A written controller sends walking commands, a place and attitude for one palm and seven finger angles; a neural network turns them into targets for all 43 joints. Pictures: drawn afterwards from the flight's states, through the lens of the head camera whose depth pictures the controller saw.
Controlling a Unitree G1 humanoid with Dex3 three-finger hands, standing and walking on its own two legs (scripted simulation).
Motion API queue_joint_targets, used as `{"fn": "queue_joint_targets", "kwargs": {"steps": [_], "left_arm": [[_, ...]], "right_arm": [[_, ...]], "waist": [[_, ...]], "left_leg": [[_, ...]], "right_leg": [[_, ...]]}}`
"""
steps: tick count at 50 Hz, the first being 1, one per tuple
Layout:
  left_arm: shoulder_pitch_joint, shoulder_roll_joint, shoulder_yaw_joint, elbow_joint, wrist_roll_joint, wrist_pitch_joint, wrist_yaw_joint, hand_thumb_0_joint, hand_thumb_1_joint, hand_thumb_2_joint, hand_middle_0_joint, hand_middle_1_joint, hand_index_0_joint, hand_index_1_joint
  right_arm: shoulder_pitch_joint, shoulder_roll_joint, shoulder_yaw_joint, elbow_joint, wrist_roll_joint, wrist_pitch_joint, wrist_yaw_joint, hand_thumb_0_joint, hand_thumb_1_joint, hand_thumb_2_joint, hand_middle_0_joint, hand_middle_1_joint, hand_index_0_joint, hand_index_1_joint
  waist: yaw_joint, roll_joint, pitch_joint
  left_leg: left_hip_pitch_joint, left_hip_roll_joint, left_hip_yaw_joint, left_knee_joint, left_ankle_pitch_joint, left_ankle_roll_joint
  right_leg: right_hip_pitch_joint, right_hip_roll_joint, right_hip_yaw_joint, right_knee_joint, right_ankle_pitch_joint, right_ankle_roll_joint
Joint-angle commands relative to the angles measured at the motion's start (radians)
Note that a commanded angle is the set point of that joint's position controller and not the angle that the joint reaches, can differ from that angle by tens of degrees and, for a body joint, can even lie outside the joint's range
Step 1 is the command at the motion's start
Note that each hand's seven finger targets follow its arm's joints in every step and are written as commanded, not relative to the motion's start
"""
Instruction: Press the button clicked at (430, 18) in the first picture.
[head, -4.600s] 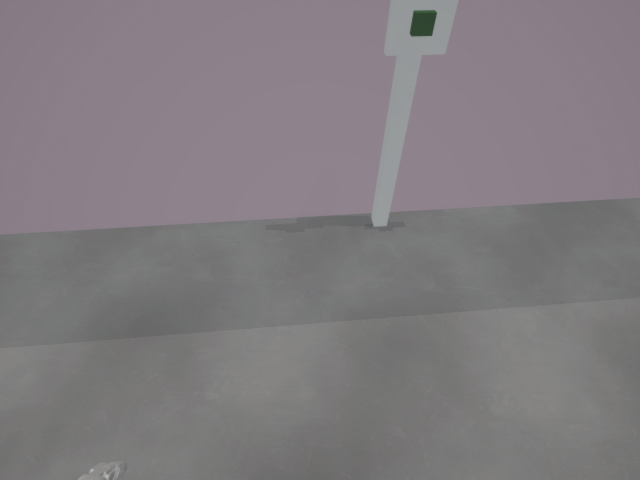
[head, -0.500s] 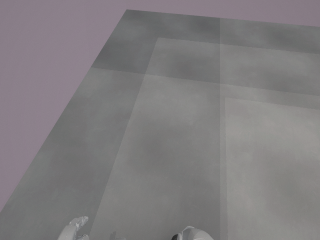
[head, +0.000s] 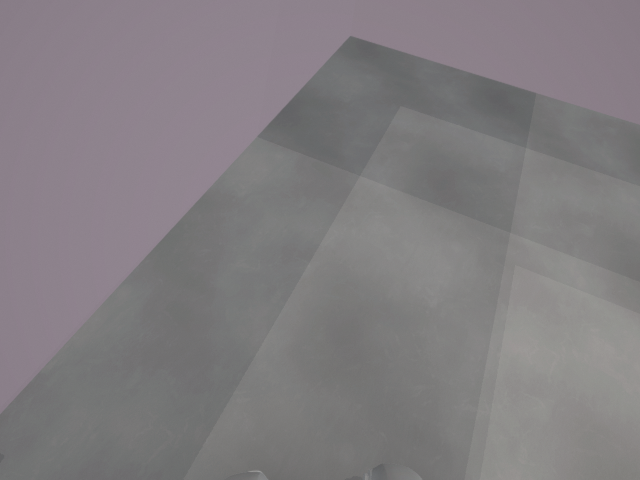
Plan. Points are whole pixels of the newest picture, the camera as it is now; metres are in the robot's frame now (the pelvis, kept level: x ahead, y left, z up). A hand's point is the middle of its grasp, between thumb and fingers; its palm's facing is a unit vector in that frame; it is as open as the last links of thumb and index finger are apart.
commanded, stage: turn to face it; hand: left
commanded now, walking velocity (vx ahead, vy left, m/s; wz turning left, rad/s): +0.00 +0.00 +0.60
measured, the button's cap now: out of the picture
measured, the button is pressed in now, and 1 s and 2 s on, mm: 0 0 0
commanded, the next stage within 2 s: take the last steps up to it in 1.64 s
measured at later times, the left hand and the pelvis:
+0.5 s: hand out of the picture +0.05 +0.14 -0.13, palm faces +0.30 -0.91 -0.29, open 7.4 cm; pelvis +0.01 -0.08 +0.01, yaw +18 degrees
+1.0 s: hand out of the picture -0.08 +0.17 -0.17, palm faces +0.61 -0.74 -0.28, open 7.4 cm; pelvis +0.01 -0.05 +0.00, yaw +36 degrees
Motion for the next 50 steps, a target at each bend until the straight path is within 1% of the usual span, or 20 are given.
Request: {"fn": "queue_joint_targets", "kwargs": {"steps": [1,10,14,16,17,18,19,20,23,25,32,36,38,39,40,41,42,43,46,50], "left_arm": [[0.022,0.060,0.017,-0.087,-0.004,-0.021,-0.001,0.000,0.900,0.900,-0.200,-0.300,-0.200,-0.300],[-0.041,0.075,0.015,-0.144,-0.008,-0.018,0.006,0.000,0.900,0.900,-0.200,-0.300,-0.200,-0.300],[0.005,0.075,0.009,-0.154,-0.016,-0.023,0.012,0.000,0.900,0.900,-0.200,-0.300,-0.200,-0.300],[0.069,0.092,0.012,-0.144,-0.019,-0.030,0.014,0.000,0.900,0.900,-0.200,-0.300,-0.200,-0.300],[0.120,0.115,0.019,-0.136,-0.016,-0.035,0.018,0.000,0.900,0.900,-0.200,-0.300,-0.200,-0.300],[0.147,0.202,0.036,-0.144,0.002,-0.044,0.025,0.000,0.900,0.900,-0.200,-0.300,-0.200,-0.300],[0.086,0.265,0.034,-0.171,0.005,-0.040,0.024,0.000,0.900,0.900,-0.200,-0.300,-0.200,-0.300],[0.041,0.231,0.033,-0.188,-0.003,-0.040,0.030,0.000,0.900,0.900,-0.200,-0.300,-0.200,-0.300],[-0.065,0.142,0.003,-0.201,-0.001,-0.052,0.020,0.000,0.900,0.900,-0.200,-0.300,-0.200,-0.300],[-0.028,0.133,-0.001,-0.189,0.000,-0.058,0.021,0.000,0.900,0.900,-0.200,-0.300,-0.200,-0.300],[0.126,0.187,0.011,-0.132,0.006,-0.050,0.019,0.000,0.900,0.900,-0.200,-0.300,-0.200,-0.300],[0.138,0.212,0.022,-0.118,0.009,-0.040,0.017,0.000,0.900,0.900,-0.200,-0.300,-0.200,-0.300],[0.123,0.219,0.028,-0.114,0.006,-0.038,0.016,0.000,0.900,0.900,-0.200,-0.300,-0.200,-0.300],[0.110,0.220,0.029,-0.116,-0.001,-0.038,0.013,0.000,0.900,0.900,-0.200,-0.300,-0.200,-0.300],[0.097,0.205,0.027,-0.124,-0.011,-0.036,0.008,0.000,0.900,0.900,-0.200,-0.300,-0.200,-0.300],[0.081,0.133,0.014,-0.177,-0.017,-0.036,-0.003,0.000,0.900,0.900,-0.200,-0.300,-0.200,-0.300],[0.012,0.129,0.002,-0.208,-0.006,-0.025,0.004,0.000,0.900,0.900,-0.200,-0.300,-0.200,-0.300],[-0.025,0.123,0.006,-0.200,-0.008,-0.017,0.014,0.000,0.900,0.900,-0.200,-0.300,-0.200,-0.300],[-0.005,0.130,0.014,-0.161,-0.010,-0.018,-0.002,0.000,0.900,0.900,-0.200,-0.300,-0.200,-0.300],[0.010,0.124,0.012,-0.156,-0.009,-0.011,-0.003,0.000,0.900,0.900,-0.200,-0.300,-0.200,-0.300]], "right_arm": [[0.042,-0.196,-0.053,-0.057,0.008,-0.024,-0.010,0.000,-0.900,-0.900,0.200,0.300,0.200,0.300],[0.051,-0.233,-0.082,-0.060,0.004,-0.001,-0.001,0.000,-0.900,-0.900,0.200,0.300,0.200,0.300],[0.013,-0.250,-0.092,-0.082,0.002,0.009,0.002,0.000,-0.900,-0.900,0.200,0.300,0.200,0.300],[-0.022,-0.242,-0.093,-0.100,0.006,0.014,0.006,0.000,-0.900,-0.900,0.200,0.300,0.200,0.300],[-0.042,-0.224,-0.092,-0.112,0.012,0.017,0.009,0.000,-0.900,-0.900,0.200,0.300,0.200,0.300],[-0.033,-0.156,-0.084,-0.131,0.021,0.020,0.016,0.000,-0.900,-0.900,0.200,0.300,0.200,0.300],[-0.029,-0.134,-0.079,-0.155,0.010,0.017,0.015,0.000,-0.900,-0.900,0.200,0.300,0.200,0.300],[-0.053,-0.181,-0.088,-0.152,-0.001,0.028,0.015,0.000,-0.900,-0.900,0.200,0.300,0.200,0.300],[-0.013,-0.163,-0.082,-0.097,0.000,0.041,0.033,0.000,-0.900,-0.900,0.200,0.300,0.200,0.300],[-0.009,-0.151,-0.076,-0.088,0.005,0.043,0.037,0.000,-0.900,-0.900,0.200,0.300,0.200,0.300],[-0.151,-0.136,-0.049,-0.119,0.010,0.042,0.037,0.000,-0.900,-0.900,0.200,0.300,0.200,0.300],[-0.163,-0.132,-0.037,-0.126,0.016,0.031,0.035,0.000,-0.900,-0.900,0.200,0.300,0.200,0.300],[-0.119,-0.143,-0.037,-0.120,0.016,0.022,0.031,0.000,-0.900,-0.900,0.200,0.300,0.200,0.300],[-0.068,-0.165,-0.043,-0.110,0.013,0.015,0.029,0.000,-0.900,-0.900,0.200,0.300,0.200,0.300],[0.009,-0.226,-0.059,-0.093,0.008,0.006,0.029,0.000,-0.900,-0.900,0.200,0.300,0.200,0.300],[0.081,-0.351,-0.091,-0.085,0.004,-0.002,0.023,0.000,-0.900,-0.900,0.200,0.300,0.200,0.300],[0.138,-0.374,-0.095,-0.057,0.020,0.007,0.017,0.000,-0.900,-0.900,0.200,0.300,0.200,0.300],[0.129,-0.341,-0.088,-0.048,0.019,0.001,0.003,0.000,-0.900,-0.900,0.200,0.300,0.200,0.300],[-0.039,-0.262,-0.062,-0.099,0.009,-0.003,-0.006,0.000,-0.900,-0.900,0.200,0.300,0.200,0.300],[-0.048,-0.264,-0.063,-0.107,0.009,-0.004,-0.001,0.000,-0.900,-0.900,0.200,0.300,0.200,0.300]], "waist": [[0.001,0.136,-0.167],[-0.031,0.187,-0.144],[-0.012,0.209,-0.175],[0.022,0.195,-0.175],[0.051,0.146,-0.179],[0.065,-0.099,-0.164],[0.051,-0.273,-0.108],[0.041,-0.206,-0.089],[-0.025,-0.115,0.003],[-0.014,-0.129,-0.021],[0.068,-0.166,-0.071],[0.081,-0.214,-0.101],[0.054,-0.210,-0.132],[0.021,-0.181,-0.159],[-0.024,-0.043,-0.215],[-0.064,0.298,-0.247],[-0.082,0.275,-0.246],[-0.084,0.296,-0.235],[-0.008,0.197,-0.128],[0.000,0.168,-0.119]], "left_leg": [[0.212,0.222,-0.306,-0.278,0.271,0.071],[0.224,0.208,-0.425,-0.252,0.228,0.098],[0.180,0.180,-0.475,-0.212,0.282,0.089],[0.085,0.139,-0.470,-0.172,0.249,0.053],[-0.018,0.092,-0.443,-0.121,0.140,0.007],[-0.232,-0.030,-0.306,0.099,-0.115,-0.076],[-0.322,-0.109,-0.161,0.342,-0.317,-0.128],[-0.263,-0.049,-0.205,0.485,-0.309,-0.116],[-0.243,-0.003,-0.154,0.654,-0.131,-0.139],[-0.242,0.002,-0.126,0.635,-0.111,-0.155],[-0.180,0.013,-0.045,0.358,-0.198,-0.165],[-0.068,-0.001,0.006,0.167,-0.212,-0.136],[0.020,-0.011,0.029,0.021,-0.139,-0.120],[0.122,-0.016,0.030,-0.106,-0.033,-0.107],[0.346,0.056,-0.055,-0.199,0.205,-0.070],[0.558,0.347,-0.418,-0.174,0.676,0.075],[0.522,0.425,-0.443,-0.159,0.864,0.159],[0.473,0.377,-0.416,-0.147,0.835,0.152],[0.298,0.237,-0.291,-0.176,0.627,0.085],[0.249,0.203,-0.304,-0.213,0.480,0.083]], "right_leg": [[-0.067,-0.023,0.047,-0.017,0.085,0.025],[-0.031,0.014,0.053,-0.227,0.016,0.033],[0.097,0.053,0.048,-0.397,0.021,0.013],[0.244,0.067,0.037,-0.569,0.128,0.003],[0.371,0.033,0.055,-0.728,0.202,-0.011],[0.493,-0.204,0.297,-0.895,0.078,-0.087],[0.391,-0.424,0.474,-0.936,0.111,-0.190],[0.268,-0.419,0.419,-0.925,0.155,-0.211],[0.211,-0.243,0.147,-0.832,0.365,-0.160],[0.278,-0.228,0.076,-0.802,0.494,-0.153],[0.448,-0.271,0.008,-0.725,0.763,-0.174],[0.461,-0.287,-0.027,-0.669,0.830,-0.167],[0.455,-0.285,-0.063,-0.600,0.843,-0.140],[0.420,-0.267,-0.105,-0.513,0.827,-0.105],[0.261,-0.235,-0.136,-0.326,0.690,-0.055],[-0.091,-0.088,-0.149,-0.093,-0.017,0.027],[-0.152,-0.069,-0.038,0.007,-0.221,0.031],[-0.160,-0.075,0.022,0.046,-0.179,0.031],[-0.104,-0.059,0.039,0.037,-0.011,0.038],[-0.048,-0.032,0.039,-0.079,0.039,0.043]]}}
